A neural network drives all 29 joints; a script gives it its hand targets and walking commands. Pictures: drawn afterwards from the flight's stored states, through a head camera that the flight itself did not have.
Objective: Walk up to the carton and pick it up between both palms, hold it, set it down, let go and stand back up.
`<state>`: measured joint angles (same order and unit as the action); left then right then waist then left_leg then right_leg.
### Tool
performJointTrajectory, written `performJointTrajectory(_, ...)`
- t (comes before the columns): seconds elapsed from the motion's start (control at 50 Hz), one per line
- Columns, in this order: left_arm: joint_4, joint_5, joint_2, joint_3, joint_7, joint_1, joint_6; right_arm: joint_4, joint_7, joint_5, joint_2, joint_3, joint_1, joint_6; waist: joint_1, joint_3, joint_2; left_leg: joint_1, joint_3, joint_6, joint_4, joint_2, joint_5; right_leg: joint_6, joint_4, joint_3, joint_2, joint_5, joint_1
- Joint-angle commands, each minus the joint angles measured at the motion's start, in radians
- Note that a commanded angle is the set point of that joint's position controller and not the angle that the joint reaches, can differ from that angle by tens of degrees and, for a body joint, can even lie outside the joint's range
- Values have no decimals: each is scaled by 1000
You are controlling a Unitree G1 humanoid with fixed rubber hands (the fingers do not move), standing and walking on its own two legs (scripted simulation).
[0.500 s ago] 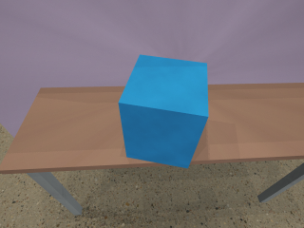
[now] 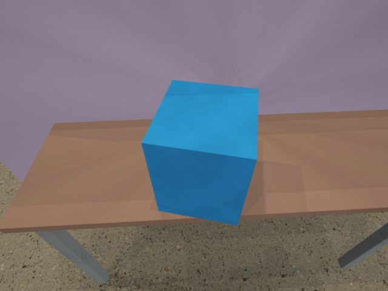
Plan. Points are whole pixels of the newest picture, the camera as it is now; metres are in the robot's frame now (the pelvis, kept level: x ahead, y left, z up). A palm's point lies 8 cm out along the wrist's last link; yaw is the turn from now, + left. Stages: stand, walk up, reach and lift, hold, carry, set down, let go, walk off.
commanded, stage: walk up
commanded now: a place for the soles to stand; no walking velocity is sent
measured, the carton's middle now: (205, 153) +0.43 +0.00 +0.05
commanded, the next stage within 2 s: reach and lift in 0.96 s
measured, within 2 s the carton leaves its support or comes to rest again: neither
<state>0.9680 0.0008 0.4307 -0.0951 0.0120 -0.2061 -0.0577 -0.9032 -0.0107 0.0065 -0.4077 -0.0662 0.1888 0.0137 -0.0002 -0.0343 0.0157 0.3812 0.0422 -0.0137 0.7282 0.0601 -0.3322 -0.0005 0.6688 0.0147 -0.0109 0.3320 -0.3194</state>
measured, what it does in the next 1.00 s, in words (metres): stands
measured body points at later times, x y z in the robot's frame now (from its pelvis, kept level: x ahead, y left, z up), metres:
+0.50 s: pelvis +0.00 -0.02 +0.01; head +0.01 -0.03 +0.46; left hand +0.10 +0.32 -0.09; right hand +0.10 -0.35 -0.10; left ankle +0.04 +0.11 -0.72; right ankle +0.01 -0.13 -0.72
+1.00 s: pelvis +0.00 -0.03 +0.01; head +0.00 -0.03 +0.46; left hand +0.11 +0.32 -0.09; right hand +0.11 -0.35 -0.10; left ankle +0.04 +0.11 -0.72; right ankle +0.01 -0.13 -0.72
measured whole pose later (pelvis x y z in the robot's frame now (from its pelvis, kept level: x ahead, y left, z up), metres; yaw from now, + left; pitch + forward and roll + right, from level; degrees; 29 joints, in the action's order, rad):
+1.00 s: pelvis +0.00 -0.03 +0.01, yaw +0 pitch -1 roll +0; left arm 0.93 0.00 0.43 -0.09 0.01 -0.13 0.07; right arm -0.96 -0.02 0.03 -0.39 -0.09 0.15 0.08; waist 0.00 -0.02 0.01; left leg 0.34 0.04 0.01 0.63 0.06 -0.28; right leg 0.02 0.65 0.02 -0.01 0.32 -0.32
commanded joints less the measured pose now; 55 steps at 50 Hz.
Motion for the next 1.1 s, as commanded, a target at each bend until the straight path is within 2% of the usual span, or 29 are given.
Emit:
performJointTrajectory(0.0, -42, 18, 200, 17, 3, 45, -30, 1, 2, 1, -179, -14, -65, 19, 18, 83, 3, -91, -92, -29, -166, 45, 180, 81, -159, -202, 150, -219, 57)
performJointTrajectory(0.04, -44, 14, 194, 21, 6, 72, -27, -6, 4, 0, -185, -16, -51, 19, 30, 114, -3, -145, -91, -31, -169, 51, 195, 87, -125, -184, 156, -283, 41)
performJointTrajectory(0.1, -42, 14, 174, 26, 7, 92, -20, -7, 5, 2, -196, -17, -70, 20, 16, 98, 3, -133, -112, -48, -206, 74, 194, 66, -113, -132, 118, -242, 38)
performJointTrajectory(0.2, -35, 19, 184, 24, 3, 112, -16, -10, 2, 5, -184, -12, -79, 13, 16, 76, -23, -112, -91, -36, -207, 52, 100, 77, -178, -180, 146, -131, 27)
performJointTrajectory(0.3, -32, 20, 181, 26, 1, 135, -14, -16, -2, 12, -182, -12, -80, 12, 17, 58, -33, -118, -91, -36, -230, 47, 50, 71, -217, -186, 146, -46, 5)
performJointTrajectory(0.5, -26, 17, 177, 26, -1, 137, -15, -28, -1, 13, -175, -10, -75, 12, 15, 87, -37, -149, -81, -31, -236, 48, 114, 63, -224, -177, 153, -125, 39)
performJointTrajectory(0.94, -29, 19, 167, 28, -5, 134, -8, -25, 0, 15, -169, -2, -76, 12, 10, 90, -34, -156, -84, -32, -257, 49, 110, 53, -246, -168, 145, -91, 45)
performJointTrajectory(0.96, -284, 6, 131, 41, 18, 485, 217, -43, -26, 116, -21, -99, -413, 184, -11, -36, -104, -41, 76, 48, -131, -51, -120, 26, -149, 25, 35, 216, -229)
performJointTrajectory(0.98, -316, 0, 112, 44, 28, 453, 328, -32, -53, 104, -84, -116, -357, 203, 23, -66, -130, -68, 58, 25, -71, -47, -178, 51, -117, 22, 43, 332, -282)
performJointTrajectory(1.0, -361, 21, 91, 45, 21, 436, 395, -4, -56, 94, -120, -131, -321, 198, 37, -46, -171, -134, 56, 17, -19, -54, -148, 77, -112, 16, 60, 335, -316)
performJointTrajectory(1.02, -433, 37, 85, 44, 11, 417, 446, 11, -51, 89, -133, -140, -284, 186, 46, -15, -163, -216, 57, 25, 17, -50, -97, 93, -108, 15, 67, 318, -348)
performJointTrajectory(1.06, -551, 74, 98, 8, 4, 364, 509, 61, -43, 65, -151, -130, -216, 162, 33, 11, -110, -303, 60, 34, 10, -44, -43, 99, -126, 21, 72, 216, -328)
performJointTrajectory(1.08, -580, 86, 99, 0, 3, 329, 528, 80, -41, 54, -160, -128, -198, 156, 26, 20, -91, -307, 62, 34, -17, -38, -19, 89, -127, 34, 61, 124, -280)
